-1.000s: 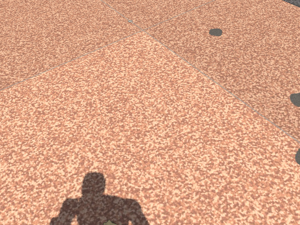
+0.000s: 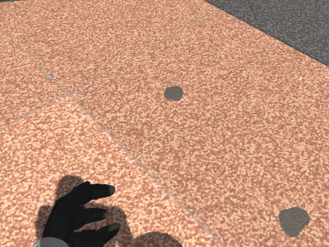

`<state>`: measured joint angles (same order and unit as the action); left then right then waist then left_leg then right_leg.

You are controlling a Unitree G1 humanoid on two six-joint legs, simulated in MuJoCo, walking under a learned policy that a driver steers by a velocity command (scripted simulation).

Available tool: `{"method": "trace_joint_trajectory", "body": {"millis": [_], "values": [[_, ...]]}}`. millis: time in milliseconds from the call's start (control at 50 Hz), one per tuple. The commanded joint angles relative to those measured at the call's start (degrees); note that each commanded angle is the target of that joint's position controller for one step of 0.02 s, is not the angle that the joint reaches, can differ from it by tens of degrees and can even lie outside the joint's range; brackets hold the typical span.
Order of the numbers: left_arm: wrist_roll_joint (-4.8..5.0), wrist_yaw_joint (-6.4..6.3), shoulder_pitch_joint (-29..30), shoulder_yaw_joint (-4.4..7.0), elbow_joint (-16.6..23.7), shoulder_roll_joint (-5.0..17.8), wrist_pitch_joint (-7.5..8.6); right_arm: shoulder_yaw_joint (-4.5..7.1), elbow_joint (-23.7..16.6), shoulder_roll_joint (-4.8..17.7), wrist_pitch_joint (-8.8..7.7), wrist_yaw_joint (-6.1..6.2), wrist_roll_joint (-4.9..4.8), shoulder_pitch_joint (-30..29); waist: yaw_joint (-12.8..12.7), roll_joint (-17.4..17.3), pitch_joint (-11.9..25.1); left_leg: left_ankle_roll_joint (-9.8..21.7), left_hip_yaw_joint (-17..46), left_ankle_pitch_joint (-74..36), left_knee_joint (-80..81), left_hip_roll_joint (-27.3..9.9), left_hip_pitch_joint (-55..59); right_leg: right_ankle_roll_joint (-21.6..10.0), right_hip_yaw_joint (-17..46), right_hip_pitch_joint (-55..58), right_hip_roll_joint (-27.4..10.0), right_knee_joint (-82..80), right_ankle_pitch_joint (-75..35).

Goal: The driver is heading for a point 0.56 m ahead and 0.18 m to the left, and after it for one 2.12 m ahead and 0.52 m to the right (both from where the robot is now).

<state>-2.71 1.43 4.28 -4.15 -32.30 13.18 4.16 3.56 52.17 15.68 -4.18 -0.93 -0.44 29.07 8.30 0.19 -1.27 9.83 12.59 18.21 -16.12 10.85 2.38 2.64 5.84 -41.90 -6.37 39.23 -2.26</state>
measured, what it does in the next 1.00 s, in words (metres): walks ahead, turning left: right foot, then left foot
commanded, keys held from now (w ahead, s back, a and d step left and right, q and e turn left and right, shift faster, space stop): w+q+shift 0.46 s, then w+e+shift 0.54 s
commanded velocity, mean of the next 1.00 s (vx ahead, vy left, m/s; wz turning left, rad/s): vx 1.00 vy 0.00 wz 0.32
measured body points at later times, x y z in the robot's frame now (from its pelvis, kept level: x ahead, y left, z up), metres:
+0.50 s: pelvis +0.44 +0.01 -0.02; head +0.48 +0.03 +0.42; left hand +0.23 +0.21 -0.15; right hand +0.81 -0.04 -0.06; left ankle +0.59 +0.15 -0.70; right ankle +0.28 -0.19 -0.73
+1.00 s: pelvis +0.88 +0.20 -0.03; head +0.90 +0.21 +0.42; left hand +0.94 +0.49 -0.14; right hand +0.95 -0.06 -0.16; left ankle +0.61 +0.15 -0.70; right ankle +1.04 +0.22 -0.73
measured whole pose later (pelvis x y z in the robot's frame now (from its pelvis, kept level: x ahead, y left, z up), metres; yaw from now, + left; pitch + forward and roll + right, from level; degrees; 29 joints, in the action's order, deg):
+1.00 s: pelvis +0.88 +0.20 -0.03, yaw +18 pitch +0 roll +2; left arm -0.7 3.7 -8.3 1.2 -44.2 16.3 1.9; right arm 1.4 52.5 14.7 -4.9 2.0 1.7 24.8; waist -0.1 2.0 -2.5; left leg 0.5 -16.6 20.6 -28.8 2.7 13.7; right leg -11.0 -9.1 -32.0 2.1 36.7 1.3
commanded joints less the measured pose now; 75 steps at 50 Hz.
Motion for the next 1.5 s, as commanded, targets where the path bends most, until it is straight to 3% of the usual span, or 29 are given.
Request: {"method": "trace_joint_trajectory", "body": {"millis": [20,60,100,120,140,160,200,280,460,540,560,580,600,640,760,920,980,1000,1020,1040,1060,1100,1220,1340,1400,1420,1440,1460,1500], "values": [[0.67,-0.49,5.5,1.6,4.8,5.0,0.93,2.98,-2.3,10.6,-0.38,0.55,0.11,1.3,-0.9,-3.2,-1.1,1.6,10.3,-40.7,0.0,-10.2,-9.4,-0.9,-6.6,15.6,6.9,-8.6,-3.0],[0.88,-1.55,-2.4,3.45,2.7,9.2,1.43,3.55,-3.2,13.0,-0.73,0.76,0.41,-1.4,-5.2,-4.1,5.6,-1.0,11.0,-52.3,-11.1,-10.4,-7.7,-2.2,-5.2,29.1,9.4,-11.4,2.4],[0.8,-3.3,-25.5,6.8,-2.9,15.7,2.08,3.93,-5.3,14.2,-1.91,0.28,0.84,-8.7,-18.1,-3.4,16.8,-2.1,9.1,-42.4,-35.5,-7.9,-17.7,-4.3,0.3,54.4,2.5,-8.6,14.1],[-0.92,-4.25,-36.9,8.12,-5.5,18.7,2.06,1.34,-7.2,3.9,-2.41,0.63,1.3,-9.7,-19.5,8.5,22.7,-1.2,2.8,5.8,-53.9,-4.9,-28.8,-5.1,14.2,67.0,-13.6,-7.6,26.7],[-1.65,-3.54,-29.8,9.36,-4.8,22.9,1.45,-0.12,-11.4,2.4,-1.83,0.67,-2.26,-1.9,-11.7,25.6,29.9,-3.0,-3.3,11.0,-66.8,-3.1,-43.4,-12.6,48.5,71.5,-24.8,-20.7,39.1],[-1.22,-2.97,-22.8,8.76,-3.0,14.7,0.89,0.33,-8.7,7.6,-0.28,1.31,-0.21,-7.2,-12.5,11.0,19.4,-2.8,-5.0,2.8,-67.4,-9.1,-48.2,-12.3,41.7,62.3,-19.3,-23.6,48.8],[-1.01,-2.38,-20.5,7.24,-5.1,8.3,0.8,0.91,-9.2,7.8,0.98,-0.23,1.36,-13.9,-12.0,0.6,7.1,-4.1,-7.3,-2.9,-62.3,-12.3,-46.6,-10.0,21.0,48.3,-13.6,-23.7,28.3],[1.31,-1.48,-26.7,6.42,-12.6,4.7,2.52,-0.85,-14.4,2.1,3.68,-2.8,2.48,-20.1,-9.1,5.4,1.4,-4.3,-8.4,-4.0,-60.0,-16.8,-49.0,-6.6,2.6,41.2,-9.8,-26.1,8.5],[0.93,-2.06,-29.8,7.74,-16.0,12.2,3.44,-2.92,-20.8,4.0,3.77,-5.21,2.35,-34.5,-7.6,2.6,-5.8,-0.2,-24.4,-17.4,-29.7,-9.5,-35.2,-2.2,-22.1,40.2,-5.0,-28.6,-40.5],[0.87,-3.16,-26.7,7.96,-15.3,17.2,0.88,0.08,-9.8,10.1,2.7,-2.1,3.54,-4.2,8.0,6.7,7.8,4.9,-15.3,-10.2,-18.6,-5.2,3.8,-6.2,-19.3,32.5,-8.4,9.2,-52.5],[0.4,-2.33,-28.7,7.35,-14.8,12.6,0.58,1.94,-8.3,15.1,2.99,-0.59,3.76,-3.3,4.1,-2.4,10.6,5.3,-4.4,-3.0,-19.3,-14.3,15.8,-6.1,-18.2,18.7,-0.8,33.7,4.5],[3.33,-2.08,-37.4,5.79,-10.9,7.1,0.73,2.58,-11.5,19.7,2.83,0.13,4.32,-6.7,-3.6,-13.1,23.2,11.6,26.2,-4.8,-14.5,-33.9,29.7,-5.7,-8.2,1.8,4.8,54.3,34.3],[3.52,-2.37,-26.8,6.85,-9.5,12.6,1.29,2.76,-11.6,16.6,3.06,0.76,3.23,-4.6,2.0,-1.8,22.1,9.8,26.4,2.6,-4.5,-31.6,23.5,-6.5,-1.4,-2.5,5.1,54.6,25.3],[3.28,-1.63,-25.0,6.32,-10.6,9.9,1.07,1.43,-8.9,10.7,1.07,1.2,3.24,-10.5,-4.8,3.3,2.6,6.5,12.8,0.1,1.6,-28.5,1.1,-6.2,-2.2,-1.6,0.4,44.9,18.8],[2.19,1.07,-21.0,6.31,-12.6,4.9,-3.63,-0.47,-5.4,3.7,-3.85,-0.04,1.5,-11.4,-9.8,-0.5,-6.7,-2.9,-14.1,-16.2,11.0,-19.1,-15.5,-5.3,-2.7,2.6,-2.8,28.3,8.3],[1.93,2.96,-11.9,5.46,-9.1,5.1,-2.02,-0.57,-3.8,8.4,-4.21,2.57,0.87,-7.7,-10.2,-4.0,-3.2,-9.3,-28.4,-72.9,3.3,-20.1,1.3,-11.3,-17.6,11.8,7.4,0.6,-6.8],[1.8,1.96,-35.9,8.46,-15.6,12.0,-2.75,0.93,-6.1,13.3,-0.76,4.32,2.75,-13.3,-23.1,-7.0,8.7,-9.1,-26.3,-85.7,-28.4,-23.0,-0.9,-15.0,-15.6,36.4,12.7,1.4,6.1],[2.24,0.84,-45.9,10.35,-18.1,14.7,-2.91,1.37,-6.7,13.8,0.03,3.68,2.84,-17.0,-28.7,-3.1,10.9,-8.6,-26.6,-66.4,-53.1,-19.2,-10.0,-18.6,-9.8,47.5,10.8,-3.3,10.3],[3.48,-0.1,-40.5,11.3,-18.6,17.1,-3.63,-1.14,-9.0,4.1,-1.16,1.93,3.6,-19.8,-22.0,13.7,4.2,-9.0,-23.6,3.8,-75.9,-6.9,-32.0,-20.6,1.4,52.7,5.0,-1.6,3.3],[1.44,-0.15,-35.3,12.2,-15.9,22.5,-3.97,-2.41,-15.4,2.2,-2.53,1.53,1.5,-13.0,-13.9,17.7,15.1,-11.5,-10.9,12.3,-88.1,-4.9,-51.9,-33.9,32.9,66.5,-5.9,-11.9,13.4],[1.52,-0.72,-33.1,11.92,-13.7,18.5,-3.99,-3.12,-16.2,4.8,-4.07,1.38,2.64,-16.5,-15.7,4.7,14.2,-9.8,-5.7,6.7,-82.6,-8.4,-55.3,-32.0,42.7,63.4,-8.9,-24.0,28.5],[1.63,-1.27,-29.3,10.31,-15.0,12.5,-3.39,-3.03,-16.2,6.1,-4.23,1.03,3.45,-19.5,-9.6,-7.1,0.9,-9.7,-6.2,1.1,-68.2,-13.9,-49.5,-25.2,33.5,42.1,-5.3,-27.9,28.7],[2.51,-1.11,-26.0,10.25,-12.9,13.4,0.43,-5.04,-20.8,3.6,0.4,-0.14,3.8,-28.7,-8.3,-2.4,-5.7,-14.1,-11.7,-10.1,-36.8,-17.8,-33.8,-21.5,15.3,16.2,6.9,-31.6,11.4],[3.01,-0.68,-29.1,11.83,-12.6,15.2,0.09,-4.72,-23.5,4.6,-0.47,0.1,1.88,-34.6,-13.7,3.0,-0.6,-12.0,-11.7,-22.8,-14.5,-12.5,-26.4,-15.3,16.9,31.6,5.9,-24.1,-8.4],[2.2,-0.68,-24.4,12.52,-11.3,19.0,0.35,-1.62,-18.7,11.0,-1.22,1.8,1.68,-15.8,-3.0,2.0,11.0,-10.2,-11.6,-10.6,-13.0,-10.0,-4.5,-11.4,16.0,33.5,7.5,-1.2,-23.5],[1.95,-0.55,-21.5,11.67,-10.1,16.0,1.1,0.0,-16.0,14.3,-1.49,2.99,2.47,-2.5,3.4,0.1,17.4,-8.7,-6.3,-0.3,-15.7,-16.6,10.3,-10.6,13.5,24.9,9.6,15.1,-15.2],[2.41,-0.9,-21.6,8.93,-7.5,5.6,1.65,1.07,-14.6,18.1,-1.59,3.78,4.72,4.8,2.8,-14.6,22.0,-7.4,14.0,20.2,-10.4,-32.8,22.8,-10.4,7.6,9.3,14.8,33.3,30.6],[4.37,-0.69,-28.0,7.59,-4.5,5.6,1.16,2.12,-15.6,20.5,-1.02,3.1,4.61,-3.2,-5.0,-27.7,26.1,-1.6,44.5,31.0,2.5,-40.2,22.9,-10.0,3.3,-2.2,14.2,43.0,31.1],[1.3,-0.39,-19.2,8.44,-6.7,11.5,-0.9,0.15,-17.0,8.8,-0.33,2.45,3.49,-12.8,-4.4,-5.7,8.9,-2.7,22.4,24.7,1.7,-32.8,5.9,-9.4,-0.4,-4.3,6.6,41.0,19.2]]}}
